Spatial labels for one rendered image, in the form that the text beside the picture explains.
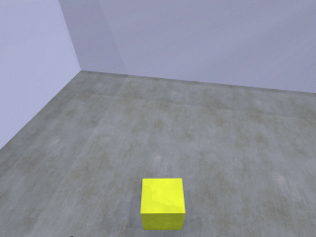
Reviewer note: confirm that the carton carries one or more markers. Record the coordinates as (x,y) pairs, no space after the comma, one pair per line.
(162,204)

